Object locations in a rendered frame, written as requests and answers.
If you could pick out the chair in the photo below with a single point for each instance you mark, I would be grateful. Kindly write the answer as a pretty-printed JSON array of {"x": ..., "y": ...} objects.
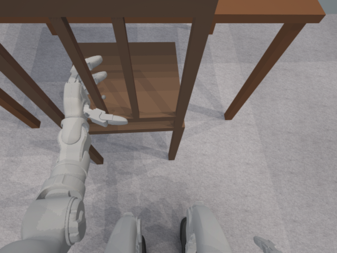
[{"x": 142, "y": 83}]

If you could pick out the robot left hand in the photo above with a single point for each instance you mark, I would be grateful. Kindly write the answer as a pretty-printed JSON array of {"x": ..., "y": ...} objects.
[{"x": 76, "y": 95}]

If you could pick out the right robot shin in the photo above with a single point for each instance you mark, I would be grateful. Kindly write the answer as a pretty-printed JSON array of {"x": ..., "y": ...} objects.
[{"x": 190, "y": 239}]

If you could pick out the robot left forearm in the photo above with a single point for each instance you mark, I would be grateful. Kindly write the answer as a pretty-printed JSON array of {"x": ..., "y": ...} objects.
[{"x": 71, "y": 167}]

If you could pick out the robot left upper arm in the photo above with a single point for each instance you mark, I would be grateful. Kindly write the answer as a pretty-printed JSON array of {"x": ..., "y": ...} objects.
[{"x": 51, "y": 226}]

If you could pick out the robot left thigh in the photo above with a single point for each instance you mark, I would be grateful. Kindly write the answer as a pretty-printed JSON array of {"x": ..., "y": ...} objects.
[{"x": 125, "y": 235}]

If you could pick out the table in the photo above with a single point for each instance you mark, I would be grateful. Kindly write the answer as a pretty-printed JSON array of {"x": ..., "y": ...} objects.
[{"x": 293, "y": 13}]

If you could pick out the robot right hand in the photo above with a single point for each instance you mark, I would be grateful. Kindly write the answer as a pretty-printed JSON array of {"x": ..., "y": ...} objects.
[{"x": 266, "y": 245}]

